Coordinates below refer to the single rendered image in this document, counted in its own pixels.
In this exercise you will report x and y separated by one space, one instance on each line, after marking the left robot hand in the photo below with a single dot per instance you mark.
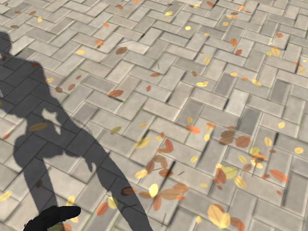
51 216

